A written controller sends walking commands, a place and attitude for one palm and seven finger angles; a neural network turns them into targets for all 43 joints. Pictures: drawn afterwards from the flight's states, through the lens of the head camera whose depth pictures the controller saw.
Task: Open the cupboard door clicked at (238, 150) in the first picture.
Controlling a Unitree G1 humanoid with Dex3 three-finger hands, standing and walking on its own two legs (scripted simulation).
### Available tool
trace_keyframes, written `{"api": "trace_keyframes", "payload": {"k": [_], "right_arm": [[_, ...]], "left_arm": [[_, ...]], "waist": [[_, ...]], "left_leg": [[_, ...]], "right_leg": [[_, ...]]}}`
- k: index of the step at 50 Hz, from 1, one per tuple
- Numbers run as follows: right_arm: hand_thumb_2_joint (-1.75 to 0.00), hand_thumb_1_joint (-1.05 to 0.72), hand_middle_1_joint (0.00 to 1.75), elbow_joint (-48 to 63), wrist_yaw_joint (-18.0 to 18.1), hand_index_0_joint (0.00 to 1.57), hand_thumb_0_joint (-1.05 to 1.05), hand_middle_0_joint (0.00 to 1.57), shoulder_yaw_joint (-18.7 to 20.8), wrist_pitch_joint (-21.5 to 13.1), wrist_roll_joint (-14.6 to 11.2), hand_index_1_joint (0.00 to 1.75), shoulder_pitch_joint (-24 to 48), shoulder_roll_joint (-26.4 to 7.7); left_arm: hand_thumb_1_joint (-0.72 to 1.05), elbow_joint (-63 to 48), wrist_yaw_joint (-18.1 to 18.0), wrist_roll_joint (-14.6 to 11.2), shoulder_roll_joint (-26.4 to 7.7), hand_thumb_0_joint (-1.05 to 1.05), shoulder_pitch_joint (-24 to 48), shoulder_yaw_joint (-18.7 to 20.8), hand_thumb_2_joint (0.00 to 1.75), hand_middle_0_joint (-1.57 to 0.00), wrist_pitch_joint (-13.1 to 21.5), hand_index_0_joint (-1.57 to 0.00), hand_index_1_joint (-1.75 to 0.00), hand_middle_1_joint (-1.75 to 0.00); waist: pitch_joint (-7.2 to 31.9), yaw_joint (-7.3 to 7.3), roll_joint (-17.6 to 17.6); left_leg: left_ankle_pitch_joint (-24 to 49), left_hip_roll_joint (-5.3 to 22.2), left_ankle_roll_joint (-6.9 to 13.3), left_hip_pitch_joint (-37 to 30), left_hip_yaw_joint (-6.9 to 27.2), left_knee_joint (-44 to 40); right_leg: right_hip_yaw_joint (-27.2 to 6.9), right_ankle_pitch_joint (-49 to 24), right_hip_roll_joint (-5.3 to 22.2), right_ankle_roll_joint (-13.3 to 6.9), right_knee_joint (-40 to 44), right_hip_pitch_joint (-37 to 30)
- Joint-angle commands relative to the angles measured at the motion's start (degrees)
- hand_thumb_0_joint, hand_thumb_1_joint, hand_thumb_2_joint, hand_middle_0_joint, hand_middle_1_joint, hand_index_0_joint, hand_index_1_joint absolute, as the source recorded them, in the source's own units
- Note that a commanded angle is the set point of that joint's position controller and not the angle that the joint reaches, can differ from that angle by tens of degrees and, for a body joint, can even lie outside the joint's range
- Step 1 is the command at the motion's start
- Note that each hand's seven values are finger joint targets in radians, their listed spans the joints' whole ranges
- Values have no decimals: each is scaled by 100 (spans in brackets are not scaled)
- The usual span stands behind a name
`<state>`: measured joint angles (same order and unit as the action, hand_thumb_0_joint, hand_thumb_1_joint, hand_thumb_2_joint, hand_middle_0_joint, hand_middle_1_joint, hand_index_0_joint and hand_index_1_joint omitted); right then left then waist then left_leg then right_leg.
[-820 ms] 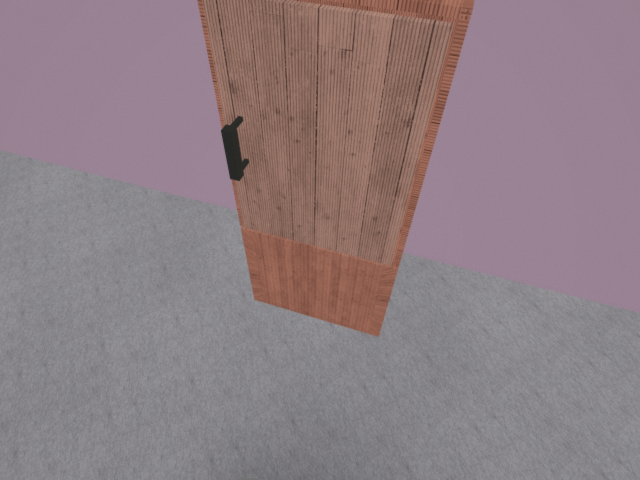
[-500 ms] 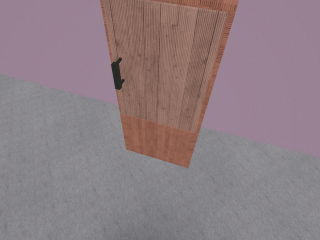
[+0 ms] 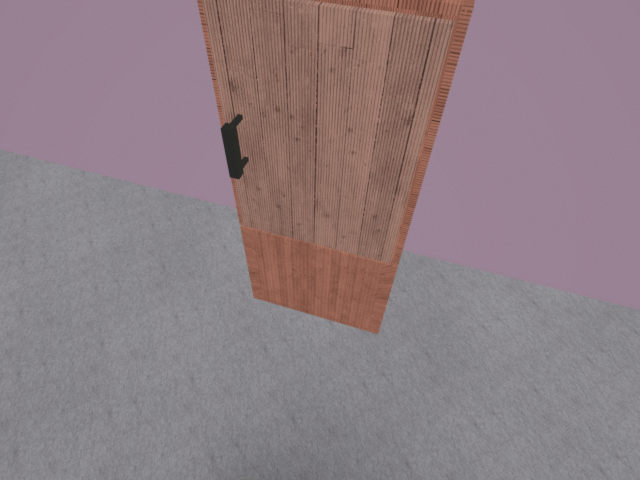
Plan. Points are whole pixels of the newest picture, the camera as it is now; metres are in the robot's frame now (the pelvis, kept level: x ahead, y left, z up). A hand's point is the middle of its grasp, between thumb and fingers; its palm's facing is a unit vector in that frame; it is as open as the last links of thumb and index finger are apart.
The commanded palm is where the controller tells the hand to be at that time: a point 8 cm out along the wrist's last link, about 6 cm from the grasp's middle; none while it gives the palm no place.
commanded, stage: look at it before walking up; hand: left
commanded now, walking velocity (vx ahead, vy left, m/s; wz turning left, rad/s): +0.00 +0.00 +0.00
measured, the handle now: (237, 146) +0.77 +0.23 -0.04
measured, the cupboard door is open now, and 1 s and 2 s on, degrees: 0 0 0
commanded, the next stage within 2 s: turn to face it in 0.02 s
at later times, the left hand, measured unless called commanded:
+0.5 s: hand out of the picture -0.04 +0.18 -0.19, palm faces -0.02 -0.98 -0.18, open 7.4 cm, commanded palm none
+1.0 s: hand out of the picture +0.01 +0.21 -0.18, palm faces -0.12 -0.96 -0.24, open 7.4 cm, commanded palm none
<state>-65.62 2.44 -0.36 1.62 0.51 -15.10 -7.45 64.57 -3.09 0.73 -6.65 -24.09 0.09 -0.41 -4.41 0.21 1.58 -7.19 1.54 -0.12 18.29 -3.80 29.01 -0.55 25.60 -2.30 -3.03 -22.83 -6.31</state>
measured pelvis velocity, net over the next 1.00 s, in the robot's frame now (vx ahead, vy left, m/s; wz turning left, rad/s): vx -0.02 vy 0.02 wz -0.16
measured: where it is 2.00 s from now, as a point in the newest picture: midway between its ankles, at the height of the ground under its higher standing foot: outside the picture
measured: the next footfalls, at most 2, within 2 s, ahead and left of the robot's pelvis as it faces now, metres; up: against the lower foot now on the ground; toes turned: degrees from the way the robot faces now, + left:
right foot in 1.58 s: +0.07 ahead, -0.09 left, +0.00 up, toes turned -17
left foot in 1.92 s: +0.18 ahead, +0.17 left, +0.00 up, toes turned -6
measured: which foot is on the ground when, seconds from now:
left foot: down 0.00-1.00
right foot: down 0.00-1.00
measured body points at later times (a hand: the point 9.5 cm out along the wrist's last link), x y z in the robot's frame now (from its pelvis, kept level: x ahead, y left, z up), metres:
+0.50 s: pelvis -0.01 +0.01 -0.01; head +0.02 +0.02 +0.44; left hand -0.04 +0.23 -0.17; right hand -0.01 -0.22 -0.16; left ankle +0.09 +0.13 -0.73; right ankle -0.14 -0.08 -0.73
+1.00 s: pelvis -0.02 +0.02 -0.01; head +0.01 +0.02 +0.44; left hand +0.02 +0.26 -0.16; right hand +0.00 -0.23 -0.16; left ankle +0.09 +0.13 -0.73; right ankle -0.14 -0.08 -0.73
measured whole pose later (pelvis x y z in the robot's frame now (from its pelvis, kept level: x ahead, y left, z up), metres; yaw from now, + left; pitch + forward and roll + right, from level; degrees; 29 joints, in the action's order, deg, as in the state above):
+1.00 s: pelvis -0.02 +0.02 -0.01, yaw -9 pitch -1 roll +0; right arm -56.8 1.9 2.9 2.9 1.1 -10.9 -11.4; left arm 57.1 -1.8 1.7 -10.0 -18.4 2.7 -2.4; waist -4.8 0.1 -0.4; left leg -9.2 5.5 0.7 23.3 -8.7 35.2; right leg -9.3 27.5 -4.6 -1.6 -33.7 4.1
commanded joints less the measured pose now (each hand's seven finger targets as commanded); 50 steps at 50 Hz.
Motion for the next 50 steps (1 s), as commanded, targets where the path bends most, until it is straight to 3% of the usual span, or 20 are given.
{"api": "trace_keyframes", "payload": {"k": [1, 9, 14, 17, 23, 25, 29, 32, 34, 37, 39, 41, 43, 44, 45, 46, 47, 48, 49, 50], "right_arm": [[-90, -90, 30, 148, 34, 20, 0, 20, 108, -52, -1, 30, -296, -517], [-90, -90, 30, 168, 56, 20, 0, 20, 138, -17, -3, 30, -282, -520], [-90, -90, 30, 311, 100, 20, 0, 20, 270, 35, 24, 30, -311, -669], [-90, -90, 30, 437, 126, 20, 0, 20, 344, 56, 40, 30, -285, -750], [-90, -90, 30, 728, 109, 20, 0, 20, 434, 48, 60, 30, -44, -902], [-90, -90, 30, 820, 88, 20, 0, 20, 445, 50, 60, 30, 71, -913], [-90, -90, 30, 924, 45, 20, 0, 20, 448, 48, 55, 30, 113, -877], [-90, -90, 30, 938, 41, 20, 0, 20, 461, 42, 62, 30, 26, -964], [-90, -90, 30, 957, 32, 20, 0, 20, 481, 34, 60, 30, 48, -1041], [-90, -90, 30, 1046, 7, 20, 0, 20, 514, 53, 78, 30, 166, -1197], [-90, -90, 30, 1121, -23, 20, 0, 20, 523, 62, 75, 30, 315, -1212], [-90, -90, 30, 1203, -44, 20, 0, 20, 528, 93, 72, 30, 474, -1152], [-90, -90, 30, 1310, -66, 20, 0, 20, 500, 98, 57, 30, 567, -935], [-90, -90, 30, 1316, -74, 20, 0, 20, 477, 102, 59, 30, 588, -853], [-90, -90, 30, 1291, -67, 20, 0, 20, 468, 88, 72, 30, 519, -853], [-90, -90, 30, 1232, -39, 20, 0, 20, 472, 52, 67, 30, 311, -906], [-90, -90, 30, 1162, -2, 20, 0, 20, 478, 25, 58, 30, 79, -995], [-90, -90, 30, 1103, 25, 20, 0, 20, 502, 18, 52, 30, -120, -1104], [-90, -90, 30, 1075, 31, 20, 0, 20, 527, 10, 51, 30, -192, -1217], [-90, -90, 30, 1058, 40, 20, 0, 20, 534, 13, 69, 30, -117, -1339]], "left_arm": [[90, 47, -41, -20, -431, 0, -834, 102, 90, -20, 18, -20, -30, -30], [90, 34, -53, -5, -454, 0, -849, 147, 90, -20, -21, -20, -30, -30], [90, -138, -36, 45, -554, 0, -702, 280, 90, -20, -90, -20, -30, -30], [90, -283, 11, 54, -572, 0, -566, 343, 90, -20, -138, -20, -30, -30], [90, -471, 93, 71, -609, 0, -438, 415, 90, -20, -166, -20, -30, -30], [90, -525, 106, 76, -661, 0, -422, 435, 90, -20, -163, -20, -30, -30], [90, -659, 110, 82, -794, 0, -165, 450, 90, -20, -144, -20, -30, -30], [90, -775, 108, 81, -867, 0, -3, 458, 90, -20, -148, -20, -30, -30], [90, -811, 119, 79, -834, 0, -7, 459, 90, -20, -150, -20, -30, -30], [90, -844, 160, 77, -863, 0, -49, 471, 90, -20, -180, -20, -30, -30], [90, -835, 179, 84, -854, 0, -140, 471, 90, -20, -178, -20, -30, -30], [90, -859, 178, 92, -990, 0, -130, 493, 90, -20, -177, -20, -30, -30], [90, -942, 142, 102, -1189, 0, 134, 497, 90, -20, -119, -20, -30, -30], [90, -962, 113, 103, -1221, 0, 269, 482, 90, -20, -104, -20, -30, -30], [90, -978, 91, 97, -1220, 0, 364, 472, 90, -20, -97, -20, -30, -30], [90, -976, 76, 89, -1205, 0, 395, 467, 90, -20, -91, -20, -30, -30], [90, -1002, 66, 74, -1190, 0, 369, 469, 90, -20, -86, -20, -30, -30], [90, -1026, 48, 69, -1077, 0, 308, 453, 90, -20, -86, -20, -30, -30], [90, -1036, 56, 80, -977, 0, 275, 450, 90, -20, -109, -20, -30, -30], [90, -1012, 88, 60, -921, 0, 231, 455, 90, -20, -145, -20, -30, -30]], "waist": [[-462, -12, 88], [-463, -25, 80], [-322, 30, 107], [-305, 64, -251], [-134, -20, -464], [-97, -69, -272], [-2, -24, 70], [29, 36, -99], [119, -7, -357], [89, -81, -650], [166, -165, -575], [46, -188, -204], [-144, -120, 647], [-225, -83, 818], [-210, -16, 762], [87, 54, 553], [360, 111, 422], [495, 154, 211], [501, 151, -219], [397, 120, -864]], "left_leg": [[681, 393, 298, -1015, 427, -109], [706, 426, 282, -956, 284, 147], [816, 528, 270, -775, 108, 553], [620, 695, 304, -805, 219, 477], [-283, 900, 337, -573, 484, 82], [-471, 851, 297, -500, 418, 134], [-337, 704, 183, -641, 172, 364], [-130, 822, 234, -823, 245, 232], [-200, 998, 313, -908, 372, -1], [-976, 1219, 376, -671, 570, -509], [-1298, 1160, 300, -589, 463, -597], [-1488, 903, 156, -437, 217, -291], [-1034, 447, -9, -276, -124, 598], [-902, 336, -30, -167, -165, 840], [-602, 314, -13, -181, -161, 861], [135, 369, 38, -507, -149, 747], [980, 504, 126, -1018, -103, 641], [1257, 741, 261, -1404, 132, 507], [1031, 1072, 412, -1518, 416, 251], [554, 1447, 591, -1478, 743, -186]], "right_leg": [[-219, -2545, 710, 184, 569, 1627], [-344, -2987, 714, 237, 482, 1660], [-584, -3590, 671, 126, 26, 1740], [-645, -2894, 553, -9, -175, 2049], [-742, -1757, 358, -99, -343, 2212], [-843, -1720, 403, -108, -255, 2213], [-1068, -2167, 545, -138, -180, 2286], [-964, -2226, 427, -90, -341, 2399], [-815, -1834, 288, -49, -494, 2448], [-621, -880, 130, -75, -650, 2450], [-656, -634, 135, -113, -532, 2380], [-1023, -599, 324, -186, -101, 2468], [-1812, -1589, 881, -269, 361, 2546], [-1949, -2485, 1023, -248, 308, 2472], [-1824, -3570, 962, -232, 16, 2252], [-1574, -4447, 789, -132, -366, 2041], [-1288, -4641, 574, 24, -631, 2098], [-1129, -3846, 353, 105, -769, 2371], [-935, -2654, 144, 116, -925, 2602], [-649, -1490, -7, 77, -1301, 2810]]}}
